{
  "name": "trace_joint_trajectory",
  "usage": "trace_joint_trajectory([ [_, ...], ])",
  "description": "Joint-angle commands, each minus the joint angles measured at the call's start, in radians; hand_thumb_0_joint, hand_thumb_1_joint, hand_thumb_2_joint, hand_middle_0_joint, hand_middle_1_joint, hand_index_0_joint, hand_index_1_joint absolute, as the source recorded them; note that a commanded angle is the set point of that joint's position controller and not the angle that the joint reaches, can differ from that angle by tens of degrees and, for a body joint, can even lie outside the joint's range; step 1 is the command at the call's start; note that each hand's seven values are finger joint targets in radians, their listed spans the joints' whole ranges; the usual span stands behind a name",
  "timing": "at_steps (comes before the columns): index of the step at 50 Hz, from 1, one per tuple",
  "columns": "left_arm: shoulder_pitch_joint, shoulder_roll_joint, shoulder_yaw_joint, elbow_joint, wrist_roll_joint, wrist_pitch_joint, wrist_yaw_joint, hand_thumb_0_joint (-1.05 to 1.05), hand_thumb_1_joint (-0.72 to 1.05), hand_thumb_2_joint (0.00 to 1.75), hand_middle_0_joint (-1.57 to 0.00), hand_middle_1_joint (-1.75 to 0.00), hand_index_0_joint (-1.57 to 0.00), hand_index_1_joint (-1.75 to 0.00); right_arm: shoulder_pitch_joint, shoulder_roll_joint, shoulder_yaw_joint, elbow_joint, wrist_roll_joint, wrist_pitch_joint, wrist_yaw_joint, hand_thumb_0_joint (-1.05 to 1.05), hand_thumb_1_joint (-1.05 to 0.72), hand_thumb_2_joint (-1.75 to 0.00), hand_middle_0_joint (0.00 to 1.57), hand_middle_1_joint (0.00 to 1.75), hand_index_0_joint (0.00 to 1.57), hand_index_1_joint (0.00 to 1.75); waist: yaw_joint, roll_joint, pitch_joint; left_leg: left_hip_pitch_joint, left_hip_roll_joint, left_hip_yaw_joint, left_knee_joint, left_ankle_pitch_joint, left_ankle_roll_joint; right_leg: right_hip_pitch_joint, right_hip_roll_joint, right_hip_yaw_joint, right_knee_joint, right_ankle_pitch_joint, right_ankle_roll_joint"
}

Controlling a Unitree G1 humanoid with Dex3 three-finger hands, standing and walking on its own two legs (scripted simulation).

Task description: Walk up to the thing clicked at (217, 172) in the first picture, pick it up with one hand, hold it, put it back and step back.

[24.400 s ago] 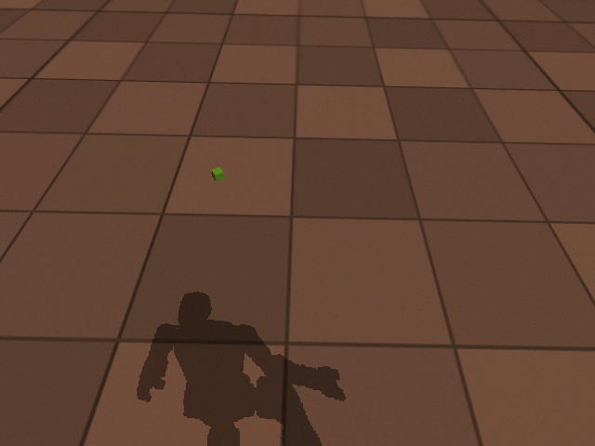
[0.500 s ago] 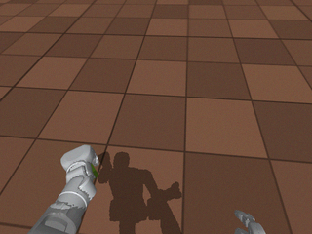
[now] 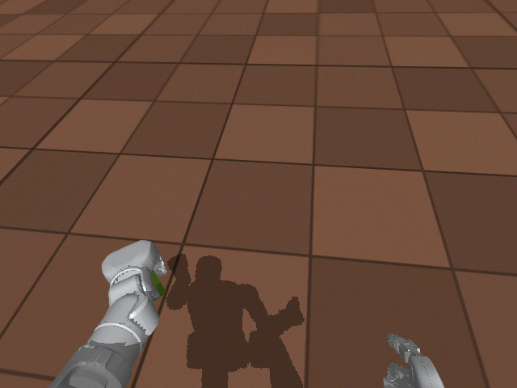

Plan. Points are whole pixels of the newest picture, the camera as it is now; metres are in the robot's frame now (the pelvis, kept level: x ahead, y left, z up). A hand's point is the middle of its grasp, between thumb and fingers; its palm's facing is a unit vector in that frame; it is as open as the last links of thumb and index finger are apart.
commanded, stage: hold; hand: left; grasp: from above
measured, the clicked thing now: (147, 286) +0.32 +0.24 -0.09
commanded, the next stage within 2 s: crouch in 0.54 s
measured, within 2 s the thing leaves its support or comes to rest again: neither
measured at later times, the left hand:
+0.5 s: hand (140, 278) +0.30 +0.22 -0.02, palm faces -0.39 -0.21 -0.90, open 5.8 cm
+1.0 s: hand (149, 297) +0.29 +0.23 -0.09, palm faces -0.45 -0.15 -0.88, open 5.6 cm
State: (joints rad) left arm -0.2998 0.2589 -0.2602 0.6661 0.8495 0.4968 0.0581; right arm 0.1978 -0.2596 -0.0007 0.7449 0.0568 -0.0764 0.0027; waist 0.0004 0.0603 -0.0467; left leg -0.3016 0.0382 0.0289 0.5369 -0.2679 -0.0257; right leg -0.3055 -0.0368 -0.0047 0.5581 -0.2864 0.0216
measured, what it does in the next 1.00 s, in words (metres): stands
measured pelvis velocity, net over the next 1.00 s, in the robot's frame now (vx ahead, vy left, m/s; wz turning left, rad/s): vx -0.01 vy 0.00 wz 0.00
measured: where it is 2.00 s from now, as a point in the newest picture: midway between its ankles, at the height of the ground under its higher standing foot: outside the picture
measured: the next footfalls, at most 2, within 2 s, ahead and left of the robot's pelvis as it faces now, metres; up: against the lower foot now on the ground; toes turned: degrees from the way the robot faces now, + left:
none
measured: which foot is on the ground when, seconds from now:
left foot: down 0.00-1.00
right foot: down 0.00-1.00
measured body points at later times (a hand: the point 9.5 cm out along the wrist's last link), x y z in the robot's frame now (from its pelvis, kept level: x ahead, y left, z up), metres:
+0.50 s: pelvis +0.00 +0.00 +0.00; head +0.00 -0.03 +0.45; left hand +0.32 +0.23 +0.03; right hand +0.16 -0.24 -0.11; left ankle +0.01 +0.14 -0.73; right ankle +0.00 -0.13 -0.73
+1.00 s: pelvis -0.01 +0.00 -0.01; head +0.03 -0.01 +0.44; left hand +0.31 +0.23 -0.04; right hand +0.12 -0.26 -0.12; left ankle +0.01 +0.14 -0.73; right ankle +0.00 -0.13 -0.73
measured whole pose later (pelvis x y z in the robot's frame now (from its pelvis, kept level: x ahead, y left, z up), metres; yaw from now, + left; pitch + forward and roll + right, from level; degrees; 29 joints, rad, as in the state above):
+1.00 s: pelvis -0.01 +0.00 -0.01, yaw +0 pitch +5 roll +0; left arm -0.36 0.28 -0.21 0.88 0.94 0.31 0.14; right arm 0.22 -0.25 -0.02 0.72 0.04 -0.06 0.02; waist -0.03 0.02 -0.01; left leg -0.40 0.04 0.02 0.60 -0.28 -0.02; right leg -0.40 -0.04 0.00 0.61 -0.30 0.02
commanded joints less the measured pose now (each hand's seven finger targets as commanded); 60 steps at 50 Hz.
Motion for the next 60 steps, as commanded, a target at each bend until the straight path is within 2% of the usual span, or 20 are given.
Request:
trace_joint_trajectory([
  [1,-0.344,0.199,0.067,-0.206,0.051,0.005,0.025,0.00,0.67,0.32,-1.05,-0.32,-1.06,-0.31,-0.087,-0.119,-0.036,-0.144,0.003,-0.040,-0.008,0.00,-0.89,-0.90,0.20,0.30,0.20,0.30,-0.006,-0.048,-0.234,0.121,-0.049,0.005,-0.054,0.243,0.031,0.077,0.056,-0.010,-0.084,0.251,-0.013],
  [9,-0.366,0.215,0.068,-0.253,0.063,-0.002,-0.021,0.00,0.71,0.33,-1.07,-0.32,-1.09,-0.30,-0.096,-0.114,-0.034,-0.159,0.006,-0.029,-0.016,0.00,-0.89,-0.90,0.20,0.30,0.20,0.30,0.003,-0.063,-0.236,0.130,-0.056,0.011,-0.057,0.253,0.040,0.087,0.050,-0.006,-0.101,0.280,-0.004],
  [17,-0.361,0.209,0.056,-0.259,0.071,-0.007,-0.053,0.00,0.73,0.31,-1.09,-0.31,-1.10,-0.30,-0.104,-0.111,-0.033,-0.180,0.010,-0.016,-0.018,0.00,-0.89,-0.90,0.20,0.30,0.20,0.30,0.005,-0.055,-0.221,0.139,-0.051,0.008,-0.084,0.239,0.037,0.087,0.057,-0.012,-0.109,0.244,-0.014],
  [19,-0.368,0.242,0.078,-0.270,0.074,-0.010,-0.059,0.00,0.73,0.31,-1.09,-0.31,-1.10,-0.30,-0.103,-0.115,-0.032,-0.182,0.009,-0.013,-0.020,0.00,-0.89,-0.90,0.20,0.30,0.20,0.30,0.012,-0.055,-0.217,0.135,-0.052,0.010,-0.088,0.231,0.040,0.093,0.055,-0.010,-0.117,0.233,-0.014],
  [21,-0.380,0.222,0.062,-0.260,0.070,-0.011,-0.064,0.00,0.75,0.32,-1.10,-0.33,-1.12,-0.31,-0.102,-0.113,-0.032,-0.185,0.012,-0.012,-0.021,0.00,-0.89,-0.90,0.20,0.30,0.20,0.30,0.006,-0.047,-0.216,0.145,-0.050,0.013,-0.092,0.221,0.038,0.087,0.056,-0.008,-0.118,0.221,-0.016],
  [23,-0.349,0.227,0.074,-0.237,0.070,-0.012,-0.061,0.00,0.75,0.32,-1.11,-0.32,-1.12,-0.30,-0.101,-0.113,-0.031,-0.185,0.010,-0.010,-0.021,0.00,-0.89,-0.90,0.20,0.30,0.20,0.30,0.012,-0.056,-0.204,0.134,-0.050,0.012,-0.096,0.219,0.037,0.090,0.057,-0.011,-0.118,0.215,-0.017],
  [25,-0.348,0.209,0.061,-0.220,0.072,-0.015,-0.061,0.00,0.76,0.31,-1.13,-0.30,-1.14,-0.29,-0.097,-0.114,-0.033,-0.188,0.008,-0.011,-0.019,0.00,-0.89,-0.90,0.20,0.30,0.20,0.30,0.003,-0.068,-0.209,0.138,-0.047,0.010,-0.094,0.229,0.038,0.090,0.057,-0.011,-0.114,0.227,-0.017],
  [27,-0.378,0.242,0.083,-0.238,0.075,-0.020,-0.054,0.00,0.75,0.34,-1.12,-0.32,-1.13,-0.31,-0.090,-0.116,-0.035,-0.187,0.009,-0.009,-0.018,0.00,-0.90,-0.90,0.20,0.30,0.20,0.30,0.014,-0.035,-0.219,0.142,-0.047,0.013,-0.096,0.241,0.034,0.096,0.058,-0.011,-0.113,0.235,-0.020],
  [31,-0.382,0.223,0.076,-0.230,0.073,-0.029,-0.040,0.00,0.74,0.35,-1.12,-0.33,-1.12,-0.32,-0.086,-0.113,-0.038,-0.180,0.007,-0.012,-0.017,0.00,-0.89,-0.90,0.20,0.30,0.20,0.30,0.010,-0.044,-0.222,0.147,-0.045,0.008,-0.094,0.245,0.031,0.093,0.060,-0.015,-0.112,0.235,-0.020],
  [32,-0.361,0.225,0.083,-0.220,0.075,-0.029,-0.034,0.00,0.78,0.27,-1.09,-0.39,-1.14,-0.34,-0.085,-0.114,-0.039,-0.180,0.006,-0.011,-0.016,0.00,-0.90,-0.90,0.20,0.30,0.20,0.30,0.013,-0.046,-0.222,0.147,-0.048,0.011,-0.092,0.245,0.033,0.099,0.056,-0.013,-0.116,0.239,-0.019],
  [33,-0.361,0.240,0.094,-0.230,0.076,-0.032,-0.029,0.00,0.70,0.31,-1.01,-0.31,-1.06,-0.28,-0.086,-0.114,-0.038,-0.177,0.004,-0.012,-0.015,0.00,-0.85,-0.89,0.20,0.30,0.20,0.30,0.015,-0.060,-0.233,0.146,-0.049,0.010,-0.087,0.256,0.035,0.108,0.055,-0.012,-0.114,0.251,-0.017],
  [35,-0.362,0.220,0.081,-0.205,0.081,-0.035,-0.021,0.00,0.77,0.37,-1.15,-0.28,-1.16,-0.27,-0.082,-0.111,-0.039,-0.174,0.005,-0.012,-0.014,0.00,-0.86,-0.89,0.20,0.30,0.20,0.30,0.005,-0.053,-0.225,0.143,-0.048,0.012,-0.084,0.261,0.035,0.096,0.055,-0.009,-0.110,0.264,-0.016],
  [39,-0.336,0.196,0.072,-0.134,0.077,-0.067,-0.001,0.00,0.79,0.34,-1.16,-0.25,-1.18,-0.24,-0.055,-0.118,-0.045,-0.163,0.004,-0.012,-0.011,0.00,-0.86,-0.89,0.20,0.30,0.20,0.30,-0.009,-0.106,-0.174,0.114,-0.047,0.011,-0.080,0.226,0.038,0.064,0.054,-0.013,-0.117,0.233,-0.014],
  [43,-0.349,0.198,0.082,-0.050,0.096,-0.131,0.046,0.00,0.80,0.34,-1.17,-0.25,-1.18,-0.24,-0.022,-0.121,-0.052,-0.145,-0.003,-0.015,-0.007,0.00,-0.86,-0.89,0.20,0.30,0.20,0.30,-0.027,-0.098,-0.152,0.077,-0.050,0.016,-0.055,0.184,0.036,0.018,0.048,-0.008,-0.099,0.197,-0.017],
  [46,-0.373,0.199,0.096,0.043,0.113,-0.183,0.109,0.00,0.82,0.33,-1.19,-0.24,-1.20,-0.23,0.017,-0.128,-0.064,-0.122,-0.011,-0.012,0.003,0.00,-0.86,-0.89,0.20,0.30,0.20,0.30,-0.045,-0.111,-0.146,0.015,-0.051,0.017,0.000,0.164,0.035,-0.026,0.044,-0.007,-0.056,0.184,-0.018],
  [49,-0.451,0.189,0.113,0.111,0.135,-0.226,0.186,0.00,0.88,0.30,-1.22,-0.26,-1.24,-0.24,0.061,-0.132,-0.076,-0.090,-0.021,-0.006,0.012,0.00,-0.87,-0.89,0.20,0.30,0.20,0.30,-0.070,-0.065,-0.208,-0.049,-0.041,0.021,0.089,0.162,0.025,-0.111,0.046,-0.001,0.037,0.183,-0.026],
  [53,-0.536,0.155,0.138,0.280,0.174,-0.267,0.293,0.00,0.90,0.27,-1.23,-0.26,-1.26,-0.23,0.104,-0.133,-0.090,-0.062,-0.045,-0.003,0.019,0.00,-0.87,-0.89,0.20,0.30,0.20,0.30,-0.095,-0.047,-0.303,-0.251,-0.031,0.019,0.297,0.147,0.011,-0.309,0.052,-0.004,0.252,0.168,-0.034],
  [56,-0.647,0.184,0.177,0.341,0.184,-0.283,0.371,0.00,0.92,0.26,-1.25,-0.26,-1.28,-0.23,0.126,-0.136,-0.098,-0.055,-0.057,-0.003,0.023,0.00,-0.87,-0.89,0.20,0.30,0.20,0.30,-0.097,-0.006,-0.400,-0.392,-0.031,0.020,0.416,0.102,0.011,-0.420,0.049,0.000,0.364,0.139,-0.036],
  [58,-0.689,0.188,0.186,0.425,0.180,-0.281,0.411,0.00,0.91,0.27,-1.25,-0.26,-1.27,-0.23,0.143,-0.142,-0.098,-0.043,-0.067,-0.011,0.027,0.00,-0.87,-0.89,0.20,0.30,0.20,0.30,-0.114,0.000,-0.426,-0.483,-0.025,0.009,0.491,0.059,0.012,-0.529,0.051,-0.008,0.438,0.098,-0.042],
  [60,-0.751,0.234,0.212,0.491,0.172,-0.284,0.444,0.00,0.89,0.29,-1.24,-0.26,-1.26,-0.23,0.156,-0.150,-0.095,-0.032,-0.078,-0.020,0.029,0.00,-0.87,-0.89,0.20,0.30,0.20,0.30,-0.134,-0.003,-0.471,-0.600,-0.021,-0.002,0.574,0.003,0.015,-0.625,0.054,-0.015,0.516,0.044,-0.046],
])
